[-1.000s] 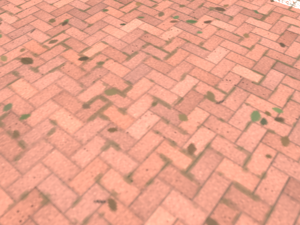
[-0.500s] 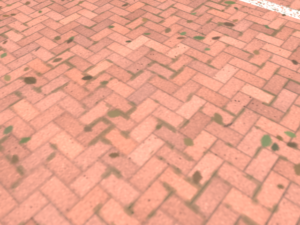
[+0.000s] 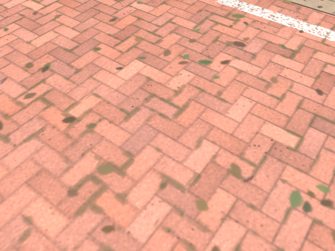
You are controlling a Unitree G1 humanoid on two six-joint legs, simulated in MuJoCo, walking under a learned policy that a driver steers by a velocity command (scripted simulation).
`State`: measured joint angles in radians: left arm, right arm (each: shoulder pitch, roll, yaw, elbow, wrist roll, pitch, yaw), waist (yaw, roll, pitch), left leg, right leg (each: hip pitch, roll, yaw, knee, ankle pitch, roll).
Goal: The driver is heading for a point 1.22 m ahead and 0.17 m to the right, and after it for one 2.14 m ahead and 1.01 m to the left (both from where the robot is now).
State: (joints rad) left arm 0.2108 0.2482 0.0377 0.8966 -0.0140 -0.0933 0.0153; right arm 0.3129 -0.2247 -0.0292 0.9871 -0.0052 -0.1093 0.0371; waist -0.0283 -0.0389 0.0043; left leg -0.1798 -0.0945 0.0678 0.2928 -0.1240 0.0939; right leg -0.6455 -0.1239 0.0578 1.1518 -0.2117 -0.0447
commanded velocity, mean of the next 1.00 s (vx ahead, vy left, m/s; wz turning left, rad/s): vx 0.40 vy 0.00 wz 0.00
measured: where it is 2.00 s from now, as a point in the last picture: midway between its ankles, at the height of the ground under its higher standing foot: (186, 242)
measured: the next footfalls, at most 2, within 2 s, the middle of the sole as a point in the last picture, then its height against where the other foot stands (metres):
right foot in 0.30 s outside the picture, level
left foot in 0.82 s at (157, 225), level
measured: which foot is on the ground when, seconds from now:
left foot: down 0.00-0.32, up 0.34-0.80, down 0.82-1.00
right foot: up 0.00-0.28, down 0.30-0.84, up 0.86-1.00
